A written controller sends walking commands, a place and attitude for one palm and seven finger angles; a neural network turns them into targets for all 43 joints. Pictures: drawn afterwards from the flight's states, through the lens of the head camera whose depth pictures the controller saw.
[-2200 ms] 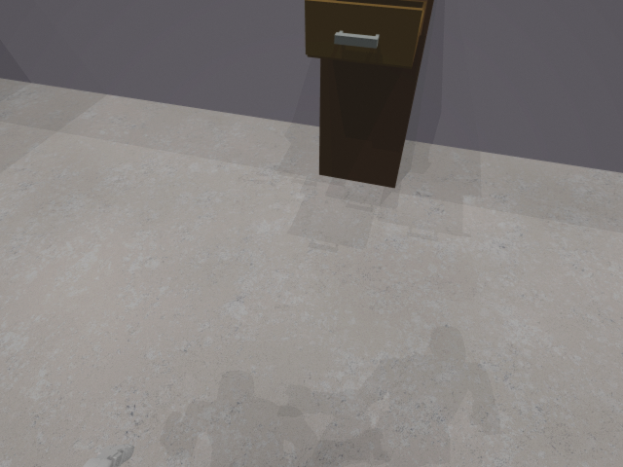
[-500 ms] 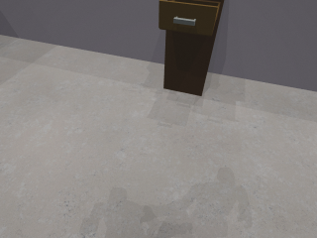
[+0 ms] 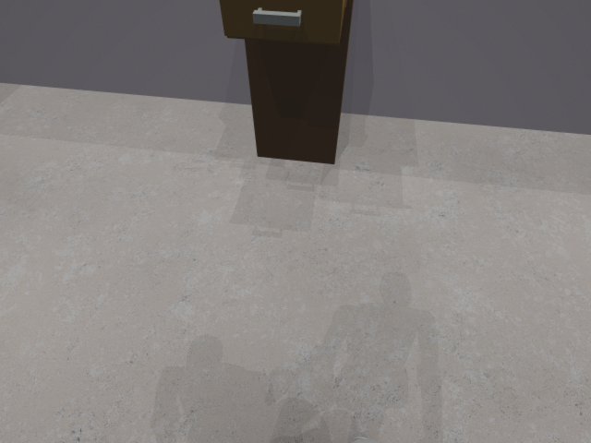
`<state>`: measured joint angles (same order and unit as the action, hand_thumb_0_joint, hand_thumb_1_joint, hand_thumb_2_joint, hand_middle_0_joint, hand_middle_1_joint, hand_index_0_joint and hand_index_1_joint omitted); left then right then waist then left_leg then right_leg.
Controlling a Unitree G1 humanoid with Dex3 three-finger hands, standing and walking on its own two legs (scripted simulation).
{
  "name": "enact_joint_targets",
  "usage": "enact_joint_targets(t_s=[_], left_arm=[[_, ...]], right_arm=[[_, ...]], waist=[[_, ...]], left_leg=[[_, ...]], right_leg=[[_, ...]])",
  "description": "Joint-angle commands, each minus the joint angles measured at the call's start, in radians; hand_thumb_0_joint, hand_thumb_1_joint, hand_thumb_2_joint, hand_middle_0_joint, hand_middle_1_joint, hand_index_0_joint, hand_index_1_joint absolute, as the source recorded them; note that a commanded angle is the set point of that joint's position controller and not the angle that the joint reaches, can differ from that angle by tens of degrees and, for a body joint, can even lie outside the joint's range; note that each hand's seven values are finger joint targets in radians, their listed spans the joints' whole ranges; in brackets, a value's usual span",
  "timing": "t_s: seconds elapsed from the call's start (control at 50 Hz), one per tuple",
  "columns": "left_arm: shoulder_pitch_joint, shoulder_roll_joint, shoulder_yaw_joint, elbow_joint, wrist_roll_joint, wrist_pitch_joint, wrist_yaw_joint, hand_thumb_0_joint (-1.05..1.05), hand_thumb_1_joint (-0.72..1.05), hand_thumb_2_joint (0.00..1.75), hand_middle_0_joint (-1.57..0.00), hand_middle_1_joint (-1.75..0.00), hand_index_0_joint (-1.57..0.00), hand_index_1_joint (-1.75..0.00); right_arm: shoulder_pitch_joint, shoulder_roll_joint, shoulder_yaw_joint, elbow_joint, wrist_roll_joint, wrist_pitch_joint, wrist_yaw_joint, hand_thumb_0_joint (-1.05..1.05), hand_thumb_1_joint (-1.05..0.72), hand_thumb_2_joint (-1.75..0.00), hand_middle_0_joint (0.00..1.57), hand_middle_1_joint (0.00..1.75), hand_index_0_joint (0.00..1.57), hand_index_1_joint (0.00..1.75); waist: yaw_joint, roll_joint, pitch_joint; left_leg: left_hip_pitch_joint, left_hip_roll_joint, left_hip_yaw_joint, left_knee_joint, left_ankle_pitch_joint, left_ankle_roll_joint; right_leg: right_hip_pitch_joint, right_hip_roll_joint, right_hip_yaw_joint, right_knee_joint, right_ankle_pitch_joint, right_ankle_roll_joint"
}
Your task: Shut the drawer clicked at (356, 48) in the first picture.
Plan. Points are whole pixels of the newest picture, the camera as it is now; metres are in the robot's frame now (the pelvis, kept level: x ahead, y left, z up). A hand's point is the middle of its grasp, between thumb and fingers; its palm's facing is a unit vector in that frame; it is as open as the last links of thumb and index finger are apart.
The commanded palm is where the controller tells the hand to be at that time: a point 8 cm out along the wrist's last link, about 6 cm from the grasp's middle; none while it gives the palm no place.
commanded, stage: walk to a spot facing it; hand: left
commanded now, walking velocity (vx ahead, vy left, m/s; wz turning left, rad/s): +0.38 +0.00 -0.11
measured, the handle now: (278, 15) +1.14 +0.09 +0.06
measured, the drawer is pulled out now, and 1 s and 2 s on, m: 0.29 0.29 0.29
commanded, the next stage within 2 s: turn to face it in 0.94 s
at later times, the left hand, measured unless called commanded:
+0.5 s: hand (161, 412) +0.19 +0.23 -0.17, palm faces +0.01 -0.99 -0.12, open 7.4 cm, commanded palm none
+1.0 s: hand (244, 224) +0.57 +0.14 -0.16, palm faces -0.26 -0.95 -0.17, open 7.4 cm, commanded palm none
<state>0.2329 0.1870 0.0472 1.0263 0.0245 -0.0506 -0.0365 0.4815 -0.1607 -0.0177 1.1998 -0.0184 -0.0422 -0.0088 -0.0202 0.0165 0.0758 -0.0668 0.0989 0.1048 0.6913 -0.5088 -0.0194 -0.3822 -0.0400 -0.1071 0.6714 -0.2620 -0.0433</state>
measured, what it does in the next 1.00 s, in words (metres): walks ahead: left foot, then right foot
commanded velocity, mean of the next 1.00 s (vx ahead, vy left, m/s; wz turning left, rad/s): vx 0.35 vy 0.00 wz -0.28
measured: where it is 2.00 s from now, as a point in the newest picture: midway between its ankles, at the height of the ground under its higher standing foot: (307, 330)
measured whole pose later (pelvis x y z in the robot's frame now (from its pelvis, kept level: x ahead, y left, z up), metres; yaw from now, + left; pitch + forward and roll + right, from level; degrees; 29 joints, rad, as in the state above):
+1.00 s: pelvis +0.42 +0.00 +0.00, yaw -15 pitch +0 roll +0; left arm 0.12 0.16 0.07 0.99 0.03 -0.04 -0.03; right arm 0.51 -0.09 -0.03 1.19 -0.02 -0.04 -0.01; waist -0.04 0.00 0.08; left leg -0.01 0.13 0.32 0.79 -0.52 -0.04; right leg -0.44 -0.02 -0.17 0.65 -0.17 -0.11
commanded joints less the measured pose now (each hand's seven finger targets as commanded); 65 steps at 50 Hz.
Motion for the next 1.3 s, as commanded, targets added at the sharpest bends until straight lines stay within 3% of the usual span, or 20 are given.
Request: enact_joint_targets(t_s=[0.0, 0.1, 0.16, 0.28, 0.32, 0.34, 0.36, 0.38, 0.44, 0.54, 0.82, 0.88, 0.92, 0.94, 0.96, 0.98, 1.04, 1.1, 1.18, 1.28], left_arm=[[0.34, 0.24, 0.058, 0.063, -0.015, -0.004, 0.047, 0.0, 0.9, 0.9, -0.2, -0.3, -0.2, -0.3], [0.104, 0.112, 0.018, 0.007, 0.008, -0.012, 0.055, 0.0, 0.9, 0.9, -0.2, -0.3, -0.2, -0.3], [0.102, 0.121, 0.017, 0.014, 0.004, -0.017, 0.048, 0.0, 0.9, 0.9, -0.2, -0.3, -0.2, -0.3], [0.153, 0.139, 0.028, 0.038, 0.005, -0.02, 0.045, 0.0, 0.9, 0.9, -0.2, -0.3, -0.2, -0.3], [0.141, 0.124, 0.029, 0.033, 0.0, -0.014, 0.044, 0.0, 0.9, 0.9, -0.2, -0.3, -0.2, -0.3], [0.15, 0.087, 0.022, 0.024, -0.003, -0.013, 0.04, 0.0, 0.9, 0.9, -0.2, -0.3, -0.2, -0.3], [0.18, 0.025, 0.017, 0.002, -0.014, -0.01, 0.031, 0.0, 0.9, 0.9, -0.2, -0.3, -0.2, -0.3], [0.127, 0.047, 0.014, -0.035, -0.005, -0.013, 0.034, 0.0, 0.9, 0.9, -0.2, -0.3, -0.2, -0.3], [0.062, 0.042, 0.027, -0.007, 0.005, -0.006, 0.023, 0.0, 0.9, 0.9, -0.2, -0.3, -0.2, -0.3], [0.134, -0.011, 0.025, 0.02, 0.014, 0.041, 0.02, 0.0, 0.9, 0.9, -0.2, -0.3, -0.2, -0.3], [-0.193, -0.012, 0.014, -0.097, 0.003, 0.04, 0.0, 0.0, 0.9, 0.9, -0.2, -0.3, -0.2, -0.3], [-0.08, 0.018, 0.022, -0.073, 0.005, 0.03, 0.006, 0.0, 0.9, 0.9, -0.2, -0.3, -0.2, -0.3], [0.16, 0.071, 0.043, -0.008, 0.013, 0.011, 0.012, 0.0, 0.9, 0.9, -0.2, -0.3, -0.2, -0.3], [0.273, 0.168, 0.067, 0.024, 0.015, -0.002, 0.021, 0.0, 0.9, 0.9, -0.2, -0.3, -0.2, -0.3], [0.327, 0.26, 0.086, 0.03, -0.003, -0.005, 0.034, 0.0, 0.9, 0.9, -0.2, -0.3, -0.2, -0.3], [0.282, 0.259, 0.088, 0.017, -0.021, 0.003, 0.049, 0.0, 0.9, 0.9, -0.2, -0.3, -0.2, -0.3], [0.07, 0.122, 0.041, -0.027, -0.017, -0.005, 0.055, 0.0, 0.9, 0.9, -0.2, -0.3, -0.2, -0.3], [0.026, 0.073, 0.017, -0.02, -0.003, -0.023, 0.064, 0.0, 0.9, 0.9, -0.2, -0.3, -0.2, -0.3], [0.014, 0.067, 0.007, -0.013, -0.004, -0.017, 0.059, 0.0, 0.9, 0.9, -0.2, -0.3, -0.2, -0.3], [0.057, 0.084, 0.006, 0.009, -0.004, 0.003, 0.062, 0.0, 0.9, 0.9, -0.2, -0.3, -0.2, -0.3]], right_arm=[[-0.209, -0.109, -0.034, -0.159, 0.013, -0.04, -0.002, 0.0, -0.9, -0.9, 0.2, 0.3, 0.2, 0.3], [-0.128, -0.031, -0.036, -0.133, -0.008, 0.005, 0.013, 0.0, -0.9, -0.9, 0.2, 0.3, 0.2, 0.3], [-0.156, -0.03, -0.038, -0.162, -0.005, 0.011, 0.027, 0.0, -0.9, -0.9, 0.2, 0.3, 0.2, 0.3], [-0.265, -0.052, -0.047, -0.22, 0.001, -0.021, 0.038, 0.0, -0.9, -0.9, 0.2, 0.3, 0.2, 0.3], [-0.151, -0.084, -0.057, -0.185, -0.003, -0.03, 0.027, 0.0, -0.9, -0.9, 0.2, 0.3, 0.2, 0.3], [-0.018, -0.149, -0.073, -0.149, -0.011, -0.037, 0.015, 0.0, -0.9, -0.9, 0.2, 0.3, 0.2, 0.3], [0.114, -0.27, -0.103, -0.122, -0.025, -0.042, 0.006, 0.0, -0.9, -0.9, 0.2, 0.3, 0.2, 0.3], [0.143, -0.284, -0.097, -0.117, -0.012, -0.029, 0.0, 0.0, -0.9, -0.9, 0.2, 0.3, 0.2, 0.3], [-0.071, -0.124, -0.054, -0.161, -0.008, -0.043, -0.011, 0.0, -0.9, -0.9, 0.2, 0.3, 0.2, 0.3], [-0.085, -0.061, -0.042, -0.143, 0.001, -0.067, -0.02, 0.0, -0.9, -0.9, 0.2, 0.3, 0.2, 0.3], [0.079, -0.084, -0.036, -0.05, -0.01, -0.049, -0.028, 0.0, -0.9, -0.9, 0.2, 0.3, 0.2, 0.3], [0.05, -0.119, -0.044, -0.059, -0.008, -0.043, -0.027, 0.0, -0.9, -0.9, 0.2, 0.3, 0.2, 0.3], [-0.019, -0.152, -0.049, -0.087, 0.003, -0.041, -0.023, 0.0, -0.9, -0.9, 0.2, 0.3, 0.2, 0.3], [0.0, -0.122, -0.046, -0.106, 0.015, -0.04, -0.008, 0.0, -0.9, -0.9, 0.2, 0.3, 0.2, 0.3], [0.018, -0.057, -0.037, -0.142, 0.025, -0.045, -0.009, 0.0, -0.9, -0.9, 0.2, 0.3, 0.2, 0.3], [-0.07, -0.085, -0.044, -0.165, 0.022, -0.034, -0.016, 0.0, -0.9, -0.9, 0.2, 0.3, 0.2, 0.3], [-0.116, -0.034, -0.037, -0.159, 0.001, -0.008, -0.011, 0.0, -0.9, -0.9, 0.2, 0.3, 0.2, 0.3], [-0.014, 0.005, -0.029, -0.119, -0.005, 0.024, -0.012, 0.0, -0.9, -0.9, 0.2, 0.3, 0.2, 0.3], [-0.062, 0.017, -0.019, -0.135, 0.003, 0.036, -0.007, 0.0, -0.9, -0.9, 0.2, 0.3, 0.2, 0.3], [-0.206, -0.009, -0.011, -0.169, 0.005, 0.02, -0.003, 0.0, -0.9, -0.9, 0.2, 0.3, 0.2, 0.3]], waist=[[0.163, -0.166, -0.066], [0.001, -0.097, 0.059], [-0.007, -0.145, 0.054], [0.021, -0.116, 0.049], [-0.04, -0.044, 0.019], [-0.095, 0.102, -0.059], [-0.116, 0.392, -0.153], [-0.114, 0.337, -0.142], [-0.033, 0.074, 0.018], [0.035, 0.053, -0.002], [-0.035, 0.092, 0.099], [0.023, 0.11, 0.015], [0.143, 0.08, -0.12], [0.182, -0.087, -0.242], [0.155, -0.271, -0.334], [0.146, -0.144, -0.272], [0.039, -0.035, -0.037], [-0.037, -0.056, -0.045], [-0.04, -0.13, -0.07], [0.021, -0.16, -0.056]], left_leg=[[-0.627, 0.008, -0.059, 0.629, -0.011, 0.038], [-0.457, 0.07, -0.052, 0.425, 0.156, 0.007], [-0.409, 0.054, -0.007, 0.236, 0.26, -0.01], [-0.314, 0.009, 0.036, -0.025, 0.293, 0.004], [-0.09, -0.025, 0.06, -0.123, 0.301, 0.011], [0.09, 0.049, -0.068, -0.204, 0.21, 0.044], [0.218, 0.326, -0.461, -0.387, 0.102, 0.131], [0.195, 0.393, -0.606, -0.478, 0.03, 0.177], [-0.058, 0.308, -0.358, -0.505, 0.141, 0.135], [-0.095, 0.205, -0.053, -0.515, 0.422, 0.082], [0.145, 0.242, 0.123, -0.461, 0.785, 0.129], [0.164, 0.251, 0.17, -0.27, 1.14, 0.115], [0.053, 0.207, 0.218, 0.053, 1.124, 0.066], [-0.2, 0.14, 0.229, 0.349, 0.762, 0.026], [-0.492, -0.046, 0.139, 0.693, -0.052, -0.03], [-0.545, -0.021, -0.027, 0.783, -0.052, 0.001], [-0.485, 0.077, -0.084, 0.67, 0.156, 0.002], [-0.39, 0.065, -0.067, 0.508, 0.179, -0.014], [-0.339, 0.037, -0.037, 0.256, 0.254, -0.031], [-0.282, -0.006, -0.018, -0.017, 0.297, -0.023]], right_leg=[[0.475, -0.397, 0.645, -0.426, -0.113, -0.248], [0.047, -0.255, 0.285, -0.478, -0.074, -0.136], [0.032, -0.193, 0.188, -0.496, -0.076, -0.115], [0.137, -0.199, 0.189, -0.426, -0.003, -0.1], [0.062, -0.144, 0.132, -0.264, 0.07, -0.071], [-0.014, -0.076, 0.086, -0.02, 0.11, -0.04], [-0.184, 0.056, -0.031, 0.343, -0.224, 0.016], [-0.261, 0.055, 0.078, 0.529, -0.318, 0.004], [-0.287, -0.065, 0.128, 0.644, -0.061, 0.011], [-0.238, -0.074, 0.113, 0.567, 0.084, 0.046], [-0.295, -0.048, -0.039, 0.054, 0.081, 0.005], [-0.107, 0.025, -0.082, -0.001, -0.001, -0.043], [0.236, 0.063, -0.094, -0.112, 0.099, -0.069], [0.524, -0.108, 0.12, -0.154, 0.172, -0.135], [0.697, -0.387, 0.63, -0.266, 0.406, -0.272], [0.61, -0.399, 0.648, -0.34, 0.43, -0.3], [0.182, -0.296, 0.344, -0.403, 0.328, -0.18], [0.078, -0.225, 0.144, -0.389, 0.548, -0.138], [0.097, -0.171, 0.046, -0.375, 0.574, -0.109], [0.205, -0.182, 0.04, -0.319, 0.522, -0.081]])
